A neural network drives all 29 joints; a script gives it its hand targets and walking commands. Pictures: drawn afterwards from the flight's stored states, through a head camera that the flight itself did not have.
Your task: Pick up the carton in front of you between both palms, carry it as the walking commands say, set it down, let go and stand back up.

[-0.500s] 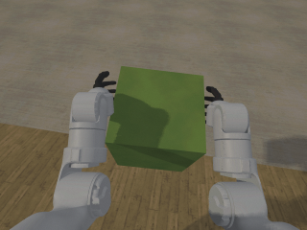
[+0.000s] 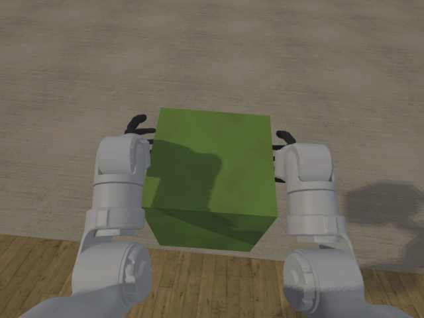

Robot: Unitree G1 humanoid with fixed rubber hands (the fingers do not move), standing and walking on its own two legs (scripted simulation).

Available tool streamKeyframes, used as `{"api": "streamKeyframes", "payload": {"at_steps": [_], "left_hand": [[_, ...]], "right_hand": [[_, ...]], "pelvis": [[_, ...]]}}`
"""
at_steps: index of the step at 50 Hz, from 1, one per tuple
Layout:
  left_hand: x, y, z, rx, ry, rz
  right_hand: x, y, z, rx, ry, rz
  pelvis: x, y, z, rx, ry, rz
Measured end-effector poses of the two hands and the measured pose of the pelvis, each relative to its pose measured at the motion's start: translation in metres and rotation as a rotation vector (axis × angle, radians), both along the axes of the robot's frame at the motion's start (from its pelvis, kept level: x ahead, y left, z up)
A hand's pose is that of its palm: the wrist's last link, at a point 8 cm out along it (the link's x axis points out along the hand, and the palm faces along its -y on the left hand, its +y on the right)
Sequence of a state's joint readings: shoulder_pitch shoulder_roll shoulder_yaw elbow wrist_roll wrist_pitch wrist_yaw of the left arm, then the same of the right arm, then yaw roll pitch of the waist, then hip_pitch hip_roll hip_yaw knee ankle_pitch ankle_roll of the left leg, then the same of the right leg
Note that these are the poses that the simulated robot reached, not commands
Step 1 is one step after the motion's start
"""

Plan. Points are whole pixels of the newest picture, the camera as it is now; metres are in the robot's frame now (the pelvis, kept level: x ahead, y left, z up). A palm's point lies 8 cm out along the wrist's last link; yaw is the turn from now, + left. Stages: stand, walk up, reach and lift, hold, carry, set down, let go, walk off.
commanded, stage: carry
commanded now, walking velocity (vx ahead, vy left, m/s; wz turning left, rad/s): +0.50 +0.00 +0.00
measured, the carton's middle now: (209, 186) +0.37 -0.02 +0.04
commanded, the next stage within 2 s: none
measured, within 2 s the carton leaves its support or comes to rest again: neither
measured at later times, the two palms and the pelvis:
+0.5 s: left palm (143, 88) +0.65 +0.15 +0.10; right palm (247, 94) +0.66 -0.14 +0.08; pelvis +0.28 +0.00 -0.04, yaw -2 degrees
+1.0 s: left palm (164, 52) +0.97 +0.11 +0.05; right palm (242, 59) +0.93 -0.17 +0.05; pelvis +0.58 -0.01 -0.07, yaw -1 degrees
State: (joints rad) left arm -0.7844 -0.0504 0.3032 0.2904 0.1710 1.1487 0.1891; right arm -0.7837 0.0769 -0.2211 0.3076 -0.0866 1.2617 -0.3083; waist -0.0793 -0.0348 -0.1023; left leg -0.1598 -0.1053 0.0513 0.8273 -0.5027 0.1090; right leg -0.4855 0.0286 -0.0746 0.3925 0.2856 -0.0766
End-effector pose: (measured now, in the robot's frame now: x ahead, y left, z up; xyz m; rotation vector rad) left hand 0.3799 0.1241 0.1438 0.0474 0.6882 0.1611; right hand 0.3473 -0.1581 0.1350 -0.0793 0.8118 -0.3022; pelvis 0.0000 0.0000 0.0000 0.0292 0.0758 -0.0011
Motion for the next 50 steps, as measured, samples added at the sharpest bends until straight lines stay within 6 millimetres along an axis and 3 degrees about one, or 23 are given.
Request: {"api": "streamKeyframes", "payload": {"at_steps": [3,7,12,16,21,26,28,30,35,39,45,50], "left_hand": [[0.031,-0.003,-0.024,0.042,0.014,0.025],[0.052,0.003,-0.06,0.022,0.122,0.091],[0.095,0.006,-0.075,0.012,0.153,0.147],[0.143,0.005,-0.07,0.012,0.119,0.158],[0.211,0.01,-0.054,0.014,0.037,0.151],[0.29,0.025,-0.045,0.012,-0.066,0.139],[0.325,0.029,-0.049,0.005,-0.098,0.11],[0.354,0.029,-0.059,0.002,-0.082,0.077],[0.405,0.019,-0.082,0.01,0.06,0.018],[0.449,0.012,-0.093,-0.005,0.102,-0.009],[0.521,0.003,-0.092,-0.024,0.067,-0.014],[0.589,-0.01,-0.093,-0.021,0.038,-0.01]], "right_hand": [[0.043,-0.004,-0.029,0.017,0.012,0.045],[0.079,0.001,-0.063,0.017,0.117,0.102],[0.129,0.004,-0.084,0.039,0.146,0.129],[0.175,0.004,-0.085,0.059,0.111,0.121],[0.244,0.009,-0.071,0.068,0.028,0.108],[0.326,0.024,-0.057,0.048,-0.075,0.113],[0.355,0.028,-0.057,0.018,-0.107,0.105],[0.377,0.028,-0.064,-0.014,-0.091,0.098],[0.407,0.019,-0.088,0.007,0.051,0.026],[0.443,0.013,-0.093,0.012,0.09,-0.025],[0.516,0.004,-0.086,0.002,0.055,-0.041],[0.585,-0.01,-0.088,0.0,0.026,-0.032]], "pelvis": [[0.035,-0.006,-0.019,-0.029,-0.003,-0.009],[0.072,-0.018,-0.019,-0.016,-0.001,-0.01],[0.116,-0.023,-0.016,-0.008,0.007,-0.004],[0.158,-0.021,-0.013,-0.006,0.016,-0.006],[0.222,-0.012,-0.017,-0.016,0.022,-0.016],[0.302,0.001,-0.046,-0.046,0.006,-0.035],[0.334,0.006,-0.066,-0.053,-0.005,-0.041],[0.354,0.008,-0.074,-0.034,-0.004,-0.035],[0.403,0.017,-0.068,-0.05,0.004,-0.033],[0.442,0.018,-0.062,-0.057,0.013,-0.035],[0.509,0.008,-0.061,-0.05,0.024,-0.027],[0.581,-0.008,-0.073,-0.035,0.027,-0.022]]}}
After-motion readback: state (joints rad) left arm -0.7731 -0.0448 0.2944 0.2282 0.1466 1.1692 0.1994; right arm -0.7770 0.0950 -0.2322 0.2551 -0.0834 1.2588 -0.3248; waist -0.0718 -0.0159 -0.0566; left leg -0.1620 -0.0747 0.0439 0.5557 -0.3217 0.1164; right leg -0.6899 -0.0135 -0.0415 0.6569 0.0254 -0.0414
